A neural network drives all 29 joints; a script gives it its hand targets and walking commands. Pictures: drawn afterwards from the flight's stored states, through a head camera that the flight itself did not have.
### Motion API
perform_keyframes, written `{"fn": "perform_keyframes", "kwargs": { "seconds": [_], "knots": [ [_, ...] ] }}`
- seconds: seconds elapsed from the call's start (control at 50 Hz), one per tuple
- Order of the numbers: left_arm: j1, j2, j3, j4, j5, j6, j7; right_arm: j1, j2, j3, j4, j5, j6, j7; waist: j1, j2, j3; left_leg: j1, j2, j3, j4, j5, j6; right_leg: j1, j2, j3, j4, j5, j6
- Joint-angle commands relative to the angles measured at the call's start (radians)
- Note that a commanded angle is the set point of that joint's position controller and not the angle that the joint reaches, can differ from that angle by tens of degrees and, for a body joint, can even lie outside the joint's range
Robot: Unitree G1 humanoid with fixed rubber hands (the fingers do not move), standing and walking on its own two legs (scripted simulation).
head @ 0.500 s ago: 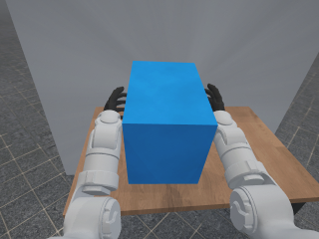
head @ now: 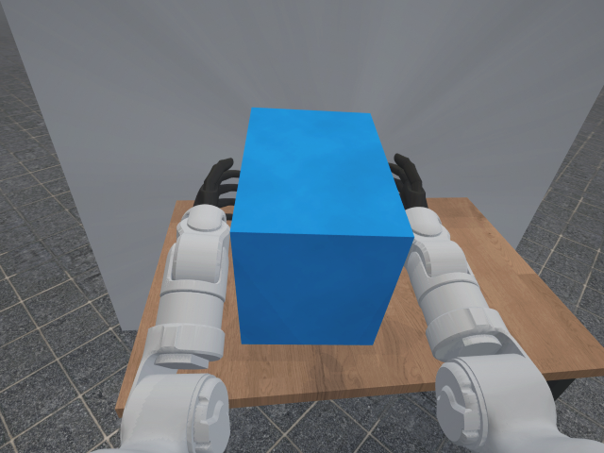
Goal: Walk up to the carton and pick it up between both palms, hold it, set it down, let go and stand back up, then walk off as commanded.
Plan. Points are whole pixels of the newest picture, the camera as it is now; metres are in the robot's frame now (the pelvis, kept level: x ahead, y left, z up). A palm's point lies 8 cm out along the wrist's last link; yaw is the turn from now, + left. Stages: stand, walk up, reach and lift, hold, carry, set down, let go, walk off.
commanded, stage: hold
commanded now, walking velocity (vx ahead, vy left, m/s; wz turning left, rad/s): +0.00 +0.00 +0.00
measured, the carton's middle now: (309, 221) +0.39 +0.02 +0.17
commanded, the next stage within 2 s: none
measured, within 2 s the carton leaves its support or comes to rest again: neither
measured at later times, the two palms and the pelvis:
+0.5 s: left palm (208, 213) +0.36 +0.16 +0.20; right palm (411, 212) +0.37 -0.11 +0.21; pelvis +0.00 +0.00 +0.00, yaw +0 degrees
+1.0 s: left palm (210, 214) +0.36 +0.16 +0.20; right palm (411, 213) +0.37 -0.11 +0.21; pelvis +0.00 +0.00 +0.00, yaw +0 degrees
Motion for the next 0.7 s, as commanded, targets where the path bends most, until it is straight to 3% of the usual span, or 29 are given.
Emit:
{"fn": "perform_keyframes", "kwargs": {
  "seconds": [0.0, 0.1, 0.22, 0.24, 0.26, 0.32, 0.38, 0.42, 0.48, 0.62, 0.68],
  "knots": [
    [-0.637, -0.691, -0.362, -0.173, -0.118, -0.055, -0.175, -0.706, 0.560, 0.302, -0.299, 0.133, -0.074, 0.075, -0.117, 0.063, -0.265, 0.314, -0.035, -0.015, -0.135, 0.024, -0.027, -0.103, 0.016, -0.110, -0.108, 0.026, 0.023],
    [-0.665, -0.694, -0.355, -0.188, -0.118, -0.064, -0.178, -0.729, 0.573, 0.298, -0.314, 0.131, -0.082, 0.082, -0.107, 0.061, -0.283, 0.291, -0.033, -0.017, -0.145, -0.007, -0.024, -0.094, 0.019, -0.118, -0.098, 0.016, 0.025],
    [-0.662, -0.709, -0.403, -0.228, -0.144, -0.070, -0.170, -0.722, 0.573, 0.333, -0.353, 0.146, -0.093, 0.073, -0.126, 0.068, -0.332, 0.339, -0.037, -0.015, -0.117, 0.100, -0.033, -0.094, 0.023, -0.119, -0.091, 0.085, 0.025],
    [-0.641, -0.699, -0.402, -0.251, -0.141, -0.068, -0.169, -0.714, 0.584, 0.351, -0.375, 0.161, -0.091, 0.070, -0.113, 0.075, -0.363, 0.349, -0.038, -0.015, -0.105, 0.135, -0.031, -0.076, 0.023, -0.118, -0.089, 0.125, 0.027],
    [-0.640, -0.704, -0.397, -0.225, -0.137, -0.066, -0.168, -0.711, 0.577, 0.338, -0.359, 0.152, -0.087, 0.069, -0.125, 0.074, -0.346, 0.360, -0.039, -0.014, -0.106, 0.127, -0.032, -0.082, 0.024, -0.123, -0.093, 0.116, 0.024],
    [-0.624, -0.701, -0.395, -0.248, -0.136, -0.061, -0.170, -0.694, 0.585, 0.360, -0.370, 0.160, -0.083, 0.070, -0.115, 0.065, -0.335, 0.355, -0.037, -0.016, -0.112, 0.138, -0.032, -0.071, 0.025, -0.117, -0.092, 0.124, 0.027],
    [-0.631, -0.673, -0.362, -0.204, -0.104, -0.047, -0.182, -0.694, 0.563, 0.324, -0.325, 0.134, -0.069, 0.068, -0.106, 0.056, -0.267, 0.322, -0.038, -0.008, -0.134, 0.042, -0.021, -0.093, 0.016, -0.109, -0.106, 0.035, 0.027],
    [-0.661, -0.685, -0.378, -0.231, -0.120, -0.056, -0.181, -0.703, 0.579, 0.314, -0.341, 0.134, -0.081, 0.071, -0.120, 0.058, -0.282, 0.310, -0.035, -0.012, -0.138, 0.024, -0.020, -0.096, 0.017, -0.114, -0.100, 0.036, 0.028],
    [-0.652, -0.686, -0.341, -0.162, -0.095, -0.050, -0.186, -0.724, 0.554, 0.266, -0.295, 0.108, -0.080, 0.080, -0.117, 0.069, -0.223, 0.282, -0.030, -0.013, -0.168, -0.074, -0.022, -0.117, 0.016, -0.117, -0.112, -0.045, 0.020],
    [-0.655, -0.689, -0.372, -0.199, -0.119, -0.065, -0.181, -0.726, 0.569, 0.301, -0.326, 0.120, -0.094, 0.082, -0.115, 0.062, -0.292, 0.307, -0.033, -0.009, -0.148, 0.001, -0.023, -0.103, 0.015, -0.117, -0.100, 0.012, 0.019],
    [-0.658, -0.703, -0.422, -0.273, -0.143, -0.075, -0.166, -0.718, 0.591, 0.356, -0.384, 0.147, -0.104, 0.076, -0.113, 0.067, -0.374, 0.351, -0.038, -0.011, -0.113, 0.127, -0.029, -0.082, 0.025, -0.119, -0.088, 0.115, 0.022]
  ]
}}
